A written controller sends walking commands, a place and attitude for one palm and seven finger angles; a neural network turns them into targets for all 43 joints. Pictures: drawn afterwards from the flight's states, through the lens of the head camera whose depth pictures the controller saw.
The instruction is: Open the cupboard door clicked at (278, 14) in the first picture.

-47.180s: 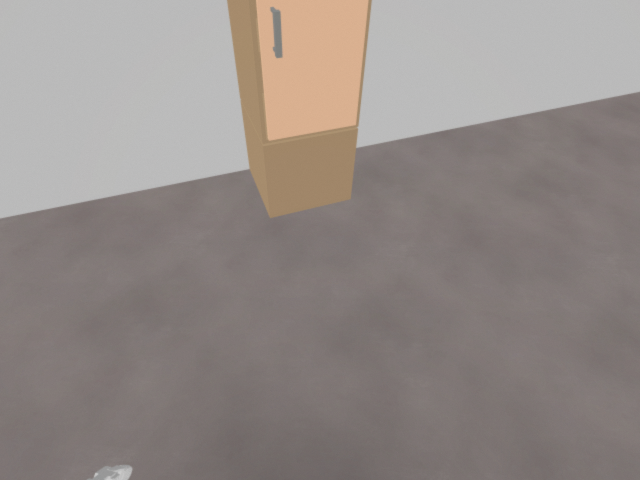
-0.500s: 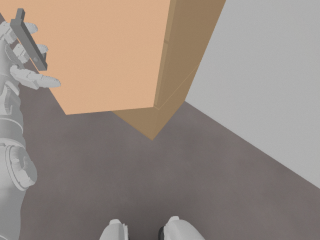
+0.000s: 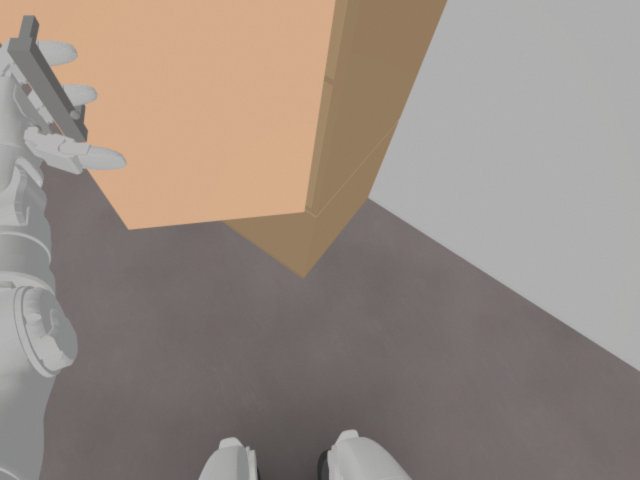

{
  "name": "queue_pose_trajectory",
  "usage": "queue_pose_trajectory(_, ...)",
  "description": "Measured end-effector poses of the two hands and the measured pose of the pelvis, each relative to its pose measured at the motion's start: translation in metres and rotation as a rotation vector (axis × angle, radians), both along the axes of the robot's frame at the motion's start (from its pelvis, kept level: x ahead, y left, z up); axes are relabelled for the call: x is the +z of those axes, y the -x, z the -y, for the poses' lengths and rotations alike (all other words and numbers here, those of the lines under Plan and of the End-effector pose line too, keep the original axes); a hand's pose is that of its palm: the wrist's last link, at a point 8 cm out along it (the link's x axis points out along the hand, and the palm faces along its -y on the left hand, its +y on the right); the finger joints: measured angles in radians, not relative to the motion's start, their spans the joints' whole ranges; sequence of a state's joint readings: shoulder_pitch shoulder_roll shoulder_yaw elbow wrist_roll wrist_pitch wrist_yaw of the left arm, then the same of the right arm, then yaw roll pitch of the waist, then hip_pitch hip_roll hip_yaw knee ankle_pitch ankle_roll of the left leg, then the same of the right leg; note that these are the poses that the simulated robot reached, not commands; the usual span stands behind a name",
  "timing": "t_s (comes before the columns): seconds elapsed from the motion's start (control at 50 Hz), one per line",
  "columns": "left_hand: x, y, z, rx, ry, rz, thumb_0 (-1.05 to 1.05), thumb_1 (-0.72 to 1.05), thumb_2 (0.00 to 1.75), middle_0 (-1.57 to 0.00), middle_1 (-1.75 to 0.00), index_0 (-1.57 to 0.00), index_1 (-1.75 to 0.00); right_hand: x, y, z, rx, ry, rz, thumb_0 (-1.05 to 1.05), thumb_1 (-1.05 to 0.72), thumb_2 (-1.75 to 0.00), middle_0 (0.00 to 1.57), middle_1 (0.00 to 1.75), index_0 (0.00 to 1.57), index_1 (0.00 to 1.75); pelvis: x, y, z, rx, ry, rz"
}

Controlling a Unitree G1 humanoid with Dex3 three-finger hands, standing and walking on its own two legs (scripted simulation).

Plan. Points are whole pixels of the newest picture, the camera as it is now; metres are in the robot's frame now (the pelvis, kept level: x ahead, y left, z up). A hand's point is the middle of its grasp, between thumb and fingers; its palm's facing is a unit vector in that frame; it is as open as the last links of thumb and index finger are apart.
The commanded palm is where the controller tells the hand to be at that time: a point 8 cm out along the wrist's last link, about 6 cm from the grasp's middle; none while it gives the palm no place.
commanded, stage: close the thumb around the handle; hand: left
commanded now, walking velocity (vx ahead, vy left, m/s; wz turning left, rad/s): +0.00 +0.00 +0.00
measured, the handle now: (55, 84) +0.57 +0.26 +0.10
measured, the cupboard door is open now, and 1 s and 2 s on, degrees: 46 47 95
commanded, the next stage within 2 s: pull the door open along its arc in 0.64 s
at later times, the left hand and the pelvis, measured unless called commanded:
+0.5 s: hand (69, 120) +0.52 +0.23 +0.10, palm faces +0.07 -1.00 +0.00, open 6.5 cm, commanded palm +0.50 +0.28 +0.10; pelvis +0.00 +0.00 +0.00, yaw +1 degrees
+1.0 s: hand (75, 127) +0.51 +0.23 +0.10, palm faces +0.07 -1.00 +0.00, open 5.5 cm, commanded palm +0.46 +0.27 +0.10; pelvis +0.01 +0.00 +0.00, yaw -1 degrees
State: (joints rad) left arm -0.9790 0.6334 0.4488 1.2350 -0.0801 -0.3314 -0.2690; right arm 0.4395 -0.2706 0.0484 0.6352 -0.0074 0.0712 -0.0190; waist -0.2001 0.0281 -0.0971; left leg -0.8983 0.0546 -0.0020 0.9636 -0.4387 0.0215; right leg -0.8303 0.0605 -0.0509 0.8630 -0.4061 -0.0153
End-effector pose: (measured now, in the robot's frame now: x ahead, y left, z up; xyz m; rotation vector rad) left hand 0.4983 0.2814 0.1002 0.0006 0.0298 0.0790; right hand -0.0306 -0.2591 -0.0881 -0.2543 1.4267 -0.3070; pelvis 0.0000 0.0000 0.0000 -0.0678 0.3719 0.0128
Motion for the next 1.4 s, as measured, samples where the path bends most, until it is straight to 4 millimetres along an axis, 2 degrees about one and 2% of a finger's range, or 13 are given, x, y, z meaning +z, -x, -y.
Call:
queue_pose_trajectory(0.08, 0.000, 0.001, -0.002, 0.003, 0.009, -0.003, -0.01, -0.43, 0.34, -0.31, -1.21, -0.30, -1.21, 0.001, -0.002, 0.001, -0.002, 0.003, 0.004, 0.01, -0.91, -0.90, 0.20, 0.30, 0.21, 0.30, 0.001, -0.001, 0.001, -0.001, 0.000, 0.002)
queue_pose_trajectory(0.18, 0.002, 0.005, -0.005, 0.004, 0.001, 0.002, -0.01, -0.25, 0.41, -0.32, -1.23, -0.31, -1.23, 0.002, -0.006, 0.003, 0.002, 0.003, 0.015, 0.01, -0.91, -0.90, 0.20, 0.30, 0.21, 0.30, 0.002, -0.002, 0.001, -0.002, -0.001, 0.006)
queue_pose_trajectory(0.4, 0.001, 0.011, -0.007, 0.000, 0.005, -0.001, 0.00, 0.31, 0.65, -0.34, -1.28, -0.35, -1.29, 0.001, -0.015, 0.006, 0.023, 0.012, 0.039, 0.01, -0.91, -0.90, 0.20, 0.30, 0.21, 0.30, 0.001, 0.001, 0.002, 0.007, 0.001, 0.013)
queue_pose_trajectory(0.5, 0.000, 0.008, -0.005, -0.006, 0.004, -0.006, 0.00, 0.58, 0.77, -0.36, -1.31, -0.37, -1.32, 0.000, -0.015, 0.006, 0.029, 0.014, 0.037, 0.01, -0.91, -0.90, 0.20, 0.30, 0.21, 0.30, 0.000, 0.003, 0.001, 0.010, 0.002, 0.008)
queue_pose_trajectory(0.58, -0.003, 0.004, -0.003, -0.008, 0.012, -0.015, 0.01, 0.73, 0.83, -0.38, -1.33, -0.38, -1.33, -0.001, -0.012, 0.005, 0.026, 0.018, 0.032, 0.01, -0.91, -0.90, 0.20, 0.30, 0.21, 0.30, -0.001, 0.004, 0.001, 0.008, 0.002, 0.001)
queue_pose_trajectory(0.84, -0.003, 0.000, -0.002, -0.003, 0.003, -0.012, 0.01, 0.75, 0.84, -0.36, -1.35, -0.38, -1.35, -0.001, 0.003, -0.001, -0.002, 0.003, -0.005, 0.01, -0.91, -0.90, 0.20, 0.30, 0.21, 0.30, -0.001, 0.002, 0.000, 0.001, 0.002, -0.006)
queue_pose_trajectory(0.98, -0.004, 0.010, 0.000, -0.008, -0.003, -0.004, 0.00, 0.76, 0.81, -0.36, -1.35, -0.37, -1.35, 0.001, -0.003, -0.002, -0.016, -0.013, 0.014, 0.01, -0.91, -0.90, 0.20, 0.30, 0.21, 0.30, 0.003, -0.005, -0.001, -0.013, -0.004, 0.006)
queue_pose_trajectory(1.1, -0.005, 0.036, 0.005, -0.024, -0.001, 0.012, 0.00, 0.75, 0.78, -0.36, -1.35, -0.37, -1.35, 0.002, -0.029, -0.002, -0.016, -0.034, 0.094, 0.01, -0.91, -0.90, 0.20, 0.30, 0.20, 0.30, 0.009, -0.013, -0.001, -0.025, -0.012, 0.038)
queue_pose_trajectory(1.24, -0.006, 0.082, 0.022, -0.054, 0.013, 0.029, 0.00, 0.73, 0.75, -0.37, -1.34, -0.37, -1.34, 0.007, -0.085, -0.001, 0.031, -0.060, 0.272, 0.01, -0.91, -0.90, 0.20, 0.30, 0.20, 0.30, 0.016, -0.017, -0.001, -0.025, -0.022, 0.092)
queue_pose_trajectory(1.4, -0.009, 0.134, 0.062, 0.202, 0.105, 0.051, 0.01, 0.70, 0.76, -0.36, -1.34, -0.37, -1.30, 0.013, -0.154, -0.011, 0.160, -0.118, 0.473, 0.01, -0.91, -0.90, 0.20, 0.30, 0.20, 0.30, 0.018, -0.011, 0.005, -0.010, -0.040, 0.135)
